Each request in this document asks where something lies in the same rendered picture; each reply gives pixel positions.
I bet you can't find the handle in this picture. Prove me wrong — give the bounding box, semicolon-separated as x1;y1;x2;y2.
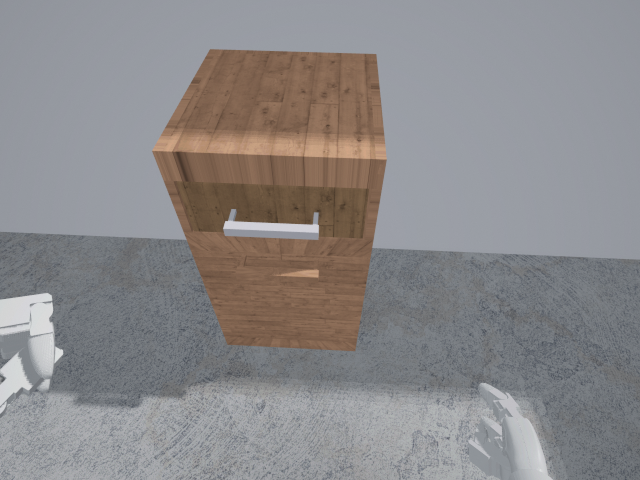
235;266;319;283
223;209;319;240

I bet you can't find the left robot hand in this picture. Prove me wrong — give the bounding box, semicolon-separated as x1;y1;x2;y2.
0;293;63;418

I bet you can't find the drawer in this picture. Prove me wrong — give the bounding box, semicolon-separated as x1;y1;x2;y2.
177;181;369;238

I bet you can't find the cabinet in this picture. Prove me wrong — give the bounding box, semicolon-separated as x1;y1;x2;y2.
152;49;387;351

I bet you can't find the right robot hand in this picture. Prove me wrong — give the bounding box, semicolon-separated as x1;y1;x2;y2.
468;383;548;480

